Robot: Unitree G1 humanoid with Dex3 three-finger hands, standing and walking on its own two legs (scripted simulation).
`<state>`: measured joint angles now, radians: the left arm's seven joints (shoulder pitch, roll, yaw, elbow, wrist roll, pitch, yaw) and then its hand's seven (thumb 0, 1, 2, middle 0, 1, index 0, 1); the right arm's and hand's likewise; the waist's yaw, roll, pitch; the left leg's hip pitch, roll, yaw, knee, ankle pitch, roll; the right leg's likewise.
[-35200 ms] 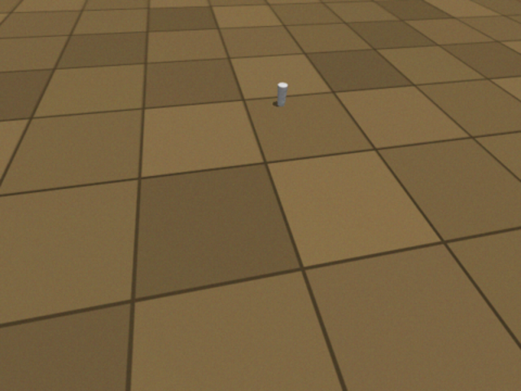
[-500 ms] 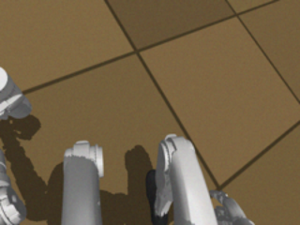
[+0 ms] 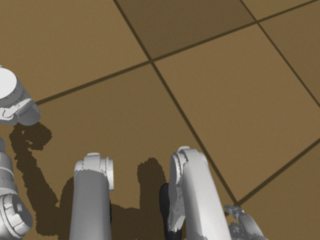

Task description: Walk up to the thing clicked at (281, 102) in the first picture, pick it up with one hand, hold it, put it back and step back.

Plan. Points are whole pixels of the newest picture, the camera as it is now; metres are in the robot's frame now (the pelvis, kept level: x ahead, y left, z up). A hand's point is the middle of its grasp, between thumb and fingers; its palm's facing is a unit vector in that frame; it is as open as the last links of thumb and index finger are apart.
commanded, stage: lift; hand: left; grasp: from the side
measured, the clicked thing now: (15, 102) +0.44 +0.31 -0.07
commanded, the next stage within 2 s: none
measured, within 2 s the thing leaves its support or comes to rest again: neither
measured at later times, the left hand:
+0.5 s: hand out of the picture +0.44 +0.31 +0.03, palm faces +0.37 -0.93 -0.06, open 10.4 cm
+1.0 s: hand out of the picture +0.40 +0.26 +0.20, palm faces +0.36 -0.93 -0.06, open 10.4 cm
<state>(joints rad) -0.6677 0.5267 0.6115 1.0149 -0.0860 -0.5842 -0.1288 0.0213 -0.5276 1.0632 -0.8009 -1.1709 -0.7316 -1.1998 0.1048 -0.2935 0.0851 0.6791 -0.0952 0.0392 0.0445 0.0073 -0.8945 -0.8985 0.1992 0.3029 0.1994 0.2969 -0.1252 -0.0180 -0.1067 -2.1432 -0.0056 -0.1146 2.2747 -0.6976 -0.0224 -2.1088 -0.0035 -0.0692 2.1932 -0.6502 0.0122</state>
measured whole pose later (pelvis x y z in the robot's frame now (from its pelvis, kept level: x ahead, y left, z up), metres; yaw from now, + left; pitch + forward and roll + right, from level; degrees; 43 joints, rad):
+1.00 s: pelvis +0.03 +0.00 +0.19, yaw +3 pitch +29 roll -4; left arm -0.26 0.26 0.34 0.41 -0.16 -0.33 0.00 0.02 -0.53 1.07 -0.81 -1.16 -0.74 -1.19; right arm 0.13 -0.24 0.00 0.63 0.01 -0.03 -0.04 0.01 -0.92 -0.90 0.20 0.30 0.20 0.30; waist -0.03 0.02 -0.19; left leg -1.53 0.02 -0.07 1.68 -0.65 -0.01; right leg -1.50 0.00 -0.05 1.62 -0.61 0.01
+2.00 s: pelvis +0.08 -0.01 +0.33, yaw +5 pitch +12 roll -1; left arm -0.12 0.14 0.18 0.46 -0.10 -0.39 0.13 0.01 -0.51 1.02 -0.82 -1.12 -0.76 -1.15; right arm 0.21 -0.21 0.01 0.66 -0.03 -0.02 -0.05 0.01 -0.91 -0.90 0.20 0.30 0.20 0.30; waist -0.01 0.01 -0.09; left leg -0.74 0.02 -0.05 1.01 -0.48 -0.03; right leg -0.73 0.00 -0.04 0.98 -0.46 -0.01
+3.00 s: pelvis +0.08 +0.00 +0.36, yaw +5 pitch +6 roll -1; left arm -0.08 0.12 0.15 0.42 -0.10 -0.35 0.15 0.01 -0.48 0.98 -0.82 -1.11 -0.76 -1.14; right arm 0.21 -0.20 0.01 0.67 -0.02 -0.01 -0.05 0.01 -0.93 -0.90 0.20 0.30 0.20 0.30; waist -0.01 0.01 -0.05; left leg -0.55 0.02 -0.03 0.87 -0.43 -0.02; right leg -0.55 0.00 -0.03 0.84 -0.40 0.00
